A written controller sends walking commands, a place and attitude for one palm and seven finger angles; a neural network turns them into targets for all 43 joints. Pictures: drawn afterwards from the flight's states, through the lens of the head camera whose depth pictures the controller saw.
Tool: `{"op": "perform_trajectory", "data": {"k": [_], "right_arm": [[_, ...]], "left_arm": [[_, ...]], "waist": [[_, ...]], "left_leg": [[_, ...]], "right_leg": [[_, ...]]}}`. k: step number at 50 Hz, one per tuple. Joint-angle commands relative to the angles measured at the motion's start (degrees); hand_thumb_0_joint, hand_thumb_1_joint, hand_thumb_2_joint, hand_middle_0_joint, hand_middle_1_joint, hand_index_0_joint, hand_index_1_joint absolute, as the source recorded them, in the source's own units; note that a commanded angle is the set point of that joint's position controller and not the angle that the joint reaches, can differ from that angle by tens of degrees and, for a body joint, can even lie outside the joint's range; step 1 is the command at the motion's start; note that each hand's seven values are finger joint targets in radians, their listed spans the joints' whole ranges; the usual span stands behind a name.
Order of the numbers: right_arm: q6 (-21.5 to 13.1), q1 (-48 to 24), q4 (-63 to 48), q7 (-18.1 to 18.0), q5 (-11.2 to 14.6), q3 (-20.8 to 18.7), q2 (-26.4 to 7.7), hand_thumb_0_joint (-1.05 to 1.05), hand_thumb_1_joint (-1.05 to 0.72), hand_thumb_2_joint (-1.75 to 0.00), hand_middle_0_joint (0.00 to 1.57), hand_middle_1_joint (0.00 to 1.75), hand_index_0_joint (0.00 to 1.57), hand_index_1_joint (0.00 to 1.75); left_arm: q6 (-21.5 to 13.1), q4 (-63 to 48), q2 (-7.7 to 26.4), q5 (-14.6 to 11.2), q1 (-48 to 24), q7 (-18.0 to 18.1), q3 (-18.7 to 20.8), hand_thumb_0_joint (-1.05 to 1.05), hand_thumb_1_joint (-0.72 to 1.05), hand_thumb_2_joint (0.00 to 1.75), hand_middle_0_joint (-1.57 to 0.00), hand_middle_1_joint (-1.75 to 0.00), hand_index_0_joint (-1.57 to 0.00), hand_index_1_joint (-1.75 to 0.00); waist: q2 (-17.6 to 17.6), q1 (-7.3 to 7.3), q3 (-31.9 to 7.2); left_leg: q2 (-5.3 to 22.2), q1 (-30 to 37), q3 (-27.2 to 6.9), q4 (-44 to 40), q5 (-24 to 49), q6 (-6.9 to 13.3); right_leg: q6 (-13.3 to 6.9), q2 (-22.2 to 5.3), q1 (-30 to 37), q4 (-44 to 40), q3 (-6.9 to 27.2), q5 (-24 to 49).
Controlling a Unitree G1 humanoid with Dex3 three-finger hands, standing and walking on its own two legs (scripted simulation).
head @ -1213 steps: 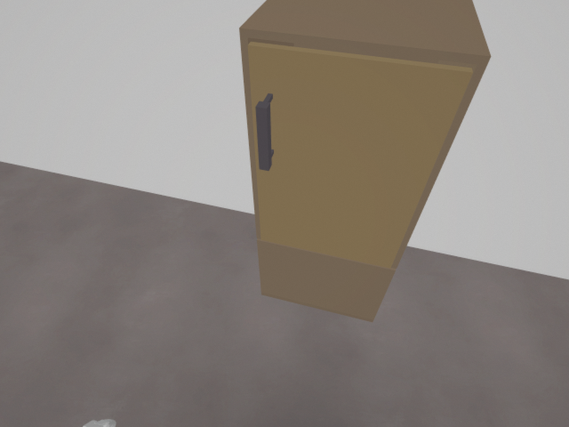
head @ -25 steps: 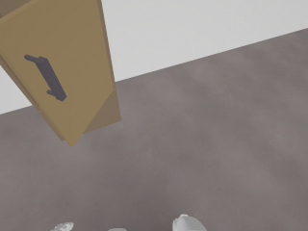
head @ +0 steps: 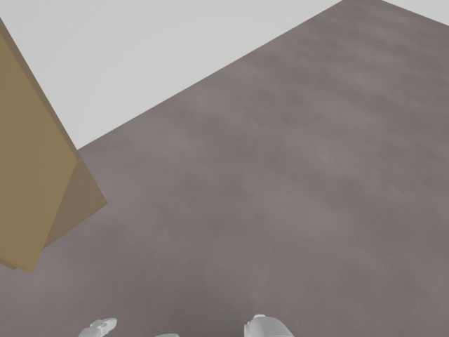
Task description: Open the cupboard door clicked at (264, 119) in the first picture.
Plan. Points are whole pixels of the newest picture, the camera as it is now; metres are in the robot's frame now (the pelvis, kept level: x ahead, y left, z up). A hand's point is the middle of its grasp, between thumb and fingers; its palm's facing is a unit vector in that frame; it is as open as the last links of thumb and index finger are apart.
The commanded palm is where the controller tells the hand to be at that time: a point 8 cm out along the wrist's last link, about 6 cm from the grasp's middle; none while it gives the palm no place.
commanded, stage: walk to a spot facing it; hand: left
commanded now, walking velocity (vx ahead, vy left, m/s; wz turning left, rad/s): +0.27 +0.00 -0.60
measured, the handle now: out of the picture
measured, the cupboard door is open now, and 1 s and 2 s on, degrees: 44 44 44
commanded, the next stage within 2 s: turn to face it in 1.52 s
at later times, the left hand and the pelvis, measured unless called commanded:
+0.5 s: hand (149, 325) +0.16 +0.15 -0.17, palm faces -0.23 -0.96 -0.17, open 7.4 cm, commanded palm none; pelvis +0.10 -0.03 +0.00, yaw -17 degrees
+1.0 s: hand (254, 175) +0.53 -0.07 -0.15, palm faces -0.55 -0.81 -0.21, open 7.4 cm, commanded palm none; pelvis +0.29 -0.14 -0.01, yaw -29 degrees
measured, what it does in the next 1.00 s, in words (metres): walks ahead, turning right: right foot, then left foot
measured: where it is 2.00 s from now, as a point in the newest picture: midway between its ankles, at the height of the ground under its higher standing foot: (298, 231)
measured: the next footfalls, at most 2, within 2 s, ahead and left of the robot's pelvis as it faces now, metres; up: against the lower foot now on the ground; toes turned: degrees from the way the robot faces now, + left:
right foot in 0.22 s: +0.04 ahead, -0.16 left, +0.00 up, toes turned -14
left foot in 0.54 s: +0.27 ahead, +0.05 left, +0.00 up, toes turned -13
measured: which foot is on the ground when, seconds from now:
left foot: down 0.00-0.20, up 0.22-0.52, down 0.54-0.96, up 0.98-1.00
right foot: up 0.00-0.20, down 0.22-0.52, up 0.54-0.96, down 0.98-1.00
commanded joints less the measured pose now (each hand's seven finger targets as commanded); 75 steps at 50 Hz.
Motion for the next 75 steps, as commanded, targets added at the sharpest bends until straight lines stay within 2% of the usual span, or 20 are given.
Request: {"op": "perform_trajectory", "data": {"k": [1, 8, 9, 10, 12, 16, 25, 27, 34, 42, 46, 48, 49, 55, 63, 67, 68, 69, 70, 75], "right_arm": [[-1.2, 1.7, -3.2, -0.7, -0.6, -2.8, -11.2, 0.0, -0.9, -0.9, 0.2, 0.3, 0.2, 0.3], [-1.0, 5.5, -0.8, 0.6, -0.3, -4.0, -12.7, 0.0, -0.9, -0.9, 0.2, 0.3, 0.2, 0.3], [-1.0, 3.7, -1.5, 0.9, 0.0, -3.8, -11.3, 0.0, -0.9, -0.9, 0.2, 0.3, 0.2, 0.3], [-1.0, 0.4, -3.8, 1.5, 1.0, -2.7, -6.6, 0.0, -0.9, -0.9, 0.2, 0.3, 0.2, 0.3], [-1.0, -9.0, -7.7, 1.7, 0.8, -2.9, -8.5, 0.0, -0.9, -0.9, 0.2, 0.3, 0.2, 0.3], [-0.9, -5.7, -3.9, 2.5, 0.3, -3.4, -7.0, 0.0, -0.9, -0.9, 0.2, 0.3, 0.2, 0.3], [-3.7, 7.5, 0.7, 1.3, 0.6, -3.6, -8.7, 0.0, -0.9, -0.9, 0.2, 0.3, 0.2, 0.3], [-4.1, 21.0, 3.1, -0.1, -1.0, -5.1, -17.8, 0.0, -0.9, -0.9, 0.2, 0.3, 0.2, 0.3], [-5.5, 9.0, 2.7, 0.0, 0.0, -2.0, -6.7, 0.0, -0.9, -0.9, 0.2, 0.3, 0.2, 0.3], [-4.4, 15.3, 6.9, 0.8, -0.6, -2.0, -6.0, 0.0, -0.9, -0.9, 0.2, 0.3, 0.2, 0.3], [-3.8, 14.5, 8.2, 0.8, -0.3, -1.7, -7.1, 0.0, -0.9, -0.9, 0.2, 0.3, 0.2, 0.3], [-4.3, 12.3, 6.3, 1.6, 1.5, -1.1, -3.5, 0.0, -0.9, -0.9, 0.2, 0.3, 0.2, 0.3], [-4.3, 9.2, 4.2, 1.2, 1.8, -1.2, -2.4, 0.0, -0.9, -0.9, 0.2, 0.3, 0.2, 0.3], [-1.5, 8.9, 7.8, 1.7, 0.2, -1.8, 0.3, 0.0, -0.9, -0.9, 0.2, 0.3, 0.2, 0.3], [-3.1, -4.5, 3.0, 3.3, 0.5, -1.9, -0.6, 0.0, -0.9, -0.9, 0.2, 0.3, 0.2, 0.3], [-3.8, 4.8, 6.1, 2.5, 0.0, -2.9, -4.6, 0.0, -0.9, -0.9, 0.2, 0.3, 0.2, 0.3], [-4.2, 13.8, 8.3, 1.8, -0.8, -4.1, -10.0, 0.0, -0.9, -0.9, 0.2, 0.3, 0.2, 0.3], [-4.0, 19.8, 9.2, 1.3, -1.2, -5.1, -15.4, 0.0, -0.9, -0.9, 0.2, 0.3, 0.2, 0.3], [-3.3, 18.1, 9.1, 1.3, -0.6, -4.6, -14.5, 0.0, -0.9, -0.9, 0.2, 0.3, 0.2, 0.3], [-5.3, 5.2, 5.8, 0.5, 0.0, -2.3, -6.0, 0.0, -0.9, -0.9, 0.2, 0.3, 0.2, 0.3]], "left_arm": [[-1.7, -5.7, 2.6, -0.1, -1.9, -1.2, 0.6, 0.0, 0.9, 0.9, -0.2, -0.3, -0.2, -0.3], [-3.4, -4.0, 3.1, 0.1, 1.2, -1.5, 0.7, 0.0, 0.9, 0.9, -0.2, -0.3, -0.2, -0.3], [-3.8, -2.1, 5.7, 0.2, 6.6, -1.0, 1.6, 0.0, 0.9, 0.9, -0.2, -0.3, -0.2, -0.3], [-4.5, -0.3, 12.4, 0.6, 12.8, -0.1, 3.1, 0.0, 0.9, 0.9, -0.2, -0.3, -0.2, -0.3], [-4.9, 1.0, 14.2, -0.4, 16.3, 1.5, 3.6, 0.0, 0.9, 0.9, -0.2, -0.3, -0.2, -0.3], [-6.2, -0.7, 8.6, 0.0, 7.2, 1.5, 2.0, 0.0, 0.9, 0.9, -0.2, -0.3, -0.2, -0.3], [-6.4, 0.7, 6.8, -0.1, 4.3, 0.6, 1.9, 0.0, 0.9, 0.9, -0.2, -0.3, -0.2, -0.3], [-6.4, -1.7, 1.8, -0.6, 5.1, -0.1, 0.3, 0.0, 0.9, 0.9, -0.2, -0.3, -0.2, -0.3], [-5.0, 0.5, -0.7, 0.6, 3.1, -1.8, 0.2, 0.0, 0.9, 0.9, -0.2, -0.3, -0.2, -0.3], [-5.3, -2.7, -1.5, 0.5, -8.5, -1.6, -0.9, 0.0, 0.9, 0.9, -0.2, -0.3, -0.2, -0.3], [-6.1, 0.6, 0.8, 0.5, 0.1, -1.1, -0.2, 0.0, 0.9, 0.9, -0.2, -0.3, -0.2, -0.3], [-7.3, 6.6, 10.7, 0.8, 20.5, 0.6, 2.9, 0.0, 0.9, 0.9, -0.2, -0.3, -0.2, -0.3], [-7.1, 7.6, 14.0, -0.8, 22.4, 1.1, 3.3, 0.0, 0.9, 0.9, -0.2, -0.3, -0.2, -0.3], [-8.2, 4.4, 3.0, -0.4, 5.4, 2.0, -0.1, 0.0, 0.9, 0.9, -0.2, -0.3, -0.2, -0.3], [-9.4, 7.8, 4.4, -0.4, 11.0, 1.7, 0.1, 0.0, 0.9, 0.9, -0.2, -0.3, -0.2, -0.3], [-9.1, 8.0, 5.0, -0.6, 9.5, 1.9, 0.0, 0.0, 0.9, 0.9, -0.2, -0.3, -0.2, -0.3], [-8.9, 6.6, 3.4, -0.9, 9.9, 1.6, -0.1, 0.0, 0.9, 0.9, -0.2, -0.3, -0.2, -0.3], [-9.0, 5.2, 0.9, -1.4, 12.3, 0.9, -0.8, 0.0, 0.9, 0.9, -0.2, -0.3, -0.2, -0.3], [-9.1, 3.8, 2.2, -0.6, 7.9, 1.4, -0.6, 0.0, 0.9, 0.9, -0.2, -0.3, -0.2, -0.3], [-6.5, 5.7, -1.3, 0.4, 8.4, -0.1, -0.6, 0.0, 0.9, 0.9, -0.2, -0.3, -0.2, -0.3]], "waist": [[14.0, 0.24, -5.9], [10.2, 0.41, -6.2], [4.8, 3.49, -6.7], [-13.3, 6.91, -7.1], [-9.9, 8.56, -2.8], [-8.0, 2.39, -1.0], [3.0, -4.97, -5.4], [23.4, -8.49, -12.2], [9.9, 0.16, -4.7], [9.4, -2.64, -1.2], [7.3, 2.63, -5.5], [-9.1, 11.17, -18.2], [-13.1, 10.59, -17.9], [-4.9, -0.98, -3.4], [-4.8, 1.75, -3.2], [0.3, -4.55, -5.5], [8.9, -8.06, -11.0], [21.5, -8.13, -16.6], [13.3, -7.79, -13.7], [6.6, 0.38, -4.1]], "left_leg": [[12.8, 7.1, -6.2, -17.6, 5.0, 5.4], [13.3, 2.3, -0.2, -10.6, -11.3, 2.5], [10.3, -5.5, 3.4, -2.8, -14.0, 0.5], [2.3, -21.2, 10.0, 14.2, -20.4, -3.1], [1.5, -30.6, -2.7, 29.8, -17.2, -2.9], [2.0, -18.9, -2.8, 23.0, -3.9, -3.8], [-1.5, 16.9, -1.4, -6.5, 1.7, -2.4], [23.5, 29.1, -36.5, -21.1, -17.4, 7.1], [13.7, 13.2, -6.2, -23.0, 7.3, 5.3], [14.2, 14.1, 2.6, -22.2, 14.5, 5.8], [12.5, 12.7, 6.8, -8.3, 31.9, 3.5], [3.1, -11.8, 12.1, 23.1, 11.6, -1.2], [-1.6, -22.7, 5.3, 39.6, -19.7, -2.1], [4.8, -12.2, -1.2, 25.7, -2.1, -3.0], [1.1, -12.9, 1.2, 4.9, 4.4, -1.5], [-2.7, 9.7, 2.9, -5.0, 7.8, 1.1], [7.4, 22.8, -10.6, -7.6, 7.2, 5.5], [21.7, 32.3, -30.4, -14.7, 7.6, 12.6], [23.5, 24.3, -32.4, -18.2, -0.5, 13.8], [15.3, 7.8, -10.9, -23.4, 5.5, 7.3]], "right_leg": [[0.8, -4.1, -1.2, -1.6, -4.2, 2.3], [-2.2, -0.4, 17.5, -28.8, -11.0, 5.5], [-3.9, -3.4, 27.1, -33.9, -6.2, 2.8], [-10.1, -17.9, 37.5, -42.9, 17.1, -7.0], [-17.7, -24.8, 33.6, -47.6, 31.2, -8.6], [-12.9, -15.8, 20.7, -46.3, 14.1, 3.9], [-8.6, -8.2, 6.0, -30.7, 8.1, 7.1], [-3.9, 2.1, -11.4, 5.0, -1.7, -8.0], [-1.9, -7.6, -10.8, 8.9, -2.0, 14.0], [-2.9, -5.8, -2.9, -17.2, -8.3, 15.4], [-5.7, -1.2, 16.1, -25.4, -12.1, 15.1], [-13.4, -17.7, 49.5, -30.7, 11.7, 13.2], [-18.5, -28.5, 51.0, -38.7, 28.4, 23.0], [-12.1, -16.5, 17.1, -45.4, 2.6, 24.8], [-11.5, -15.9, 27.9, -42.6, 1.5, 35.0], [-8.2, -12.4, 19.6, -26.5, -2.1, 43.4], [-5.3, -7.6, 9.2, -11.7, -5.4, 31.8], [-3.6, 0.3, -3.0, 9.1, -8.2, -2.3], [-4.8, -1.4, -5.2, 17.2, -2.3, -5.8], [-2.3, -8.6, -6.8, 12.5, -0.8, 10.8]]}}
